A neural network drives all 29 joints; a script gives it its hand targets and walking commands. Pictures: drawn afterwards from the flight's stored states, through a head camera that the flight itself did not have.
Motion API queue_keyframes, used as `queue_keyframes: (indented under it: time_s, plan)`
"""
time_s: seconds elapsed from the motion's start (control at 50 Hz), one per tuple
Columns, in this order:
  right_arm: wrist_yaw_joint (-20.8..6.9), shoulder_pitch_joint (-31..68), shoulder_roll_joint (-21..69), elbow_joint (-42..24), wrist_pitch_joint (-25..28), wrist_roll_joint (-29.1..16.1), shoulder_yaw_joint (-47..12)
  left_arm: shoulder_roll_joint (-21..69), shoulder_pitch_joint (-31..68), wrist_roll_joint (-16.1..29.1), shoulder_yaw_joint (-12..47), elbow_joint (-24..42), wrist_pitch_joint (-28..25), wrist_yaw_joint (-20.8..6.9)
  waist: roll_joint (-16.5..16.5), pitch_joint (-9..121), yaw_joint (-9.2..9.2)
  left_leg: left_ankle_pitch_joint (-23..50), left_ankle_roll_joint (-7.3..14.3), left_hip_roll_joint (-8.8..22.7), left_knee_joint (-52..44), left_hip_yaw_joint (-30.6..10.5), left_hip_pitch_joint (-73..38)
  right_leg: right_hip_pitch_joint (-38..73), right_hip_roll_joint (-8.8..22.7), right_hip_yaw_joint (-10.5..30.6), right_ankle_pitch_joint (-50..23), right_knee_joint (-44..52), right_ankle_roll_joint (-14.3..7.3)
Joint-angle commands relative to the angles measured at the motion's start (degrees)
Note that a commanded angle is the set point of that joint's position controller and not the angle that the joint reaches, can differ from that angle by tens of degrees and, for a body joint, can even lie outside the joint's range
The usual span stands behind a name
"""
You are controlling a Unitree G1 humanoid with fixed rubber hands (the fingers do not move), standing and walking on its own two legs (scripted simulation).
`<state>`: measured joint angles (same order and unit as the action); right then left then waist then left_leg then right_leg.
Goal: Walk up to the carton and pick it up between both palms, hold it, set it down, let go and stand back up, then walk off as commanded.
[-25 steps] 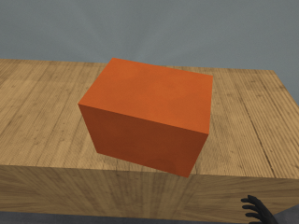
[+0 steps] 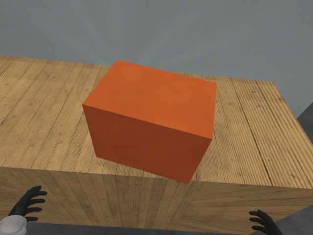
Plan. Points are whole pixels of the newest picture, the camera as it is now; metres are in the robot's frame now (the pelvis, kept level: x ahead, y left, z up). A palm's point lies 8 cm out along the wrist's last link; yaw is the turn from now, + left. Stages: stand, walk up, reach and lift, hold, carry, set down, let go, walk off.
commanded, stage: reach and lift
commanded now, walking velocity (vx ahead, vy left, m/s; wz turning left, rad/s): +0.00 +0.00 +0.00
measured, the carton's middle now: (152, 122) +0.44 +0.02 +0.03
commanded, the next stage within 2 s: none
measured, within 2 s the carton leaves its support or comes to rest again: neither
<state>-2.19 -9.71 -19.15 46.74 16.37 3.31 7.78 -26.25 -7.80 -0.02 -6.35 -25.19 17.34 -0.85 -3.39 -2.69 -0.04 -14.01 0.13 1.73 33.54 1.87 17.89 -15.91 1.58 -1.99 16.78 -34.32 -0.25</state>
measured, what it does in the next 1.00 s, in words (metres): stands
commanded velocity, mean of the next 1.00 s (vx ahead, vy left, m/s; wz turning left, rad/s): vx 0.00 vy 0.00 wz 0.00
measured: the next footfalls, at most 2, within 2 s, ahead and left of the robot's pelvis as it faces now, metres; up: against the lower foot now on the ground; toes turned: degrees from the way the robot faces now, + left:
none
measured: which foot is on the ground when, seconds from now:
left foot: down 0.00-1.00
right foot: down 0.00-1.00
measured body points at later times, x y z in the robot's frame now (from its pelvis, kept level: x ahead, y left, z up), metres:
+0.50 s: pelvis -0.01 +0.01 +0.01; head -0.01 +0.03 +0.46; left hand +0.21 +0.31 -0.02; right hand +0.17 -0.25 -0.01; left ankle +0.04 +0.13 -0.73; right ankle +0.02 -0.12 -0.73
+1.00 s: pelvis +0.02 +0.02 +0.01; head +0.05 +0.05 +0.46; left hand +0.25 +0.30 +0.01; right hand +0.21 -0.20 +0.02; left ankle +0.04 +0.13 -0.73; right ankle +0.02 -0.12 -0.73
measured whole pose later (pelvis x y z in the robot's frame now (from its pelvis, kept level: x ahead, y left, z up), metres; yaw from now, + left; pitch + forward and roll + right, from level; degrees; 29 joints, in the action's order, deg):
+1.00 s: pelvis +0.02 +0.02 +0.01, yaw -2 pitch +0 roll -1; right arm 8.6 -20.9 -8.0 5.7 7.8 -9.3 -0.8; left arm -26.7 -14.0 13.5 -6.3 -10.9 -3.4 -9.4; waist -3.2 -2.7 0.0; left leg -12.9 0.2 1.7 27.7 4.1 14.9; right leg -12.6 1.4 0.0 13.7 -26.1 -0.1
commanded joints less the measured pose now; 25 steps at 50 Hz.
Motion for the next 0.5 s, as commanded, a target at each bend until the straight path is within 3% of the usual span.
queue_keyframes:
  time_s: [0.0,0.22,0.48]
  plan:
    - [1.73,-0.22,-4.4,-15.56,-0.76,-3.92,1.72,-6.91,0.98,-0.37,-5.02,9.46,-1.67,0.35,3.51,3.5,4.27,1.94,1.32,-2.33,-12.03,5.78,-9.54,12.49,-2.52,0.14,-2.82,12.81,-1.2]
    - [3.44,-2.08,-3.28,-28.99,-4.41,-6.77,1.38,-5.11,-1.48,3.56,-2.67,11.03,-5.87,-1.36,7.47,4.51,3.66,-6.99,3.64,1.17,-20.5,5.27,3.2,25.87,-6.03,-0.09,-3.73,9.97,0.56]
    - [7.2,-4.44,2.83,-42.83,-9.38,-10.34,-2.5,-9.63,1.08,11.67,-2.13,12.94,-12.74,-5.14,6.46,5.21,4.18,-8.07,4.06,-0.46,-19.05,5.61,-0.3,21.08,-3.74,3.18,5.14,13.23,-0.09]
